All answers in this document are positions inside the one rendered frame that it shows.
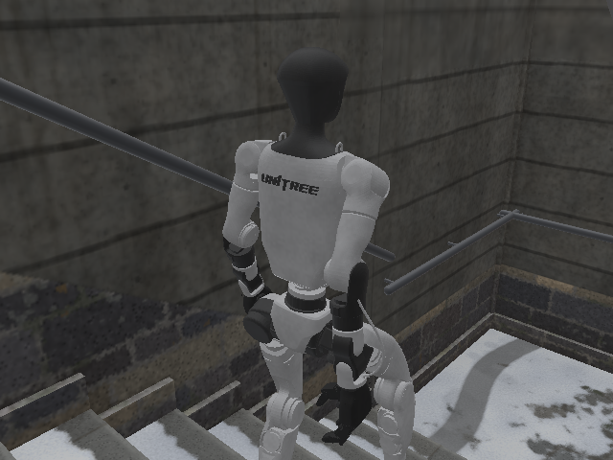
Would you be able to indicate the stairs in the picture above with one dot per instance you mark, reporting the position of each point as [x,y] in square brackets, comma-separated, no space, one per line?
[175,436]

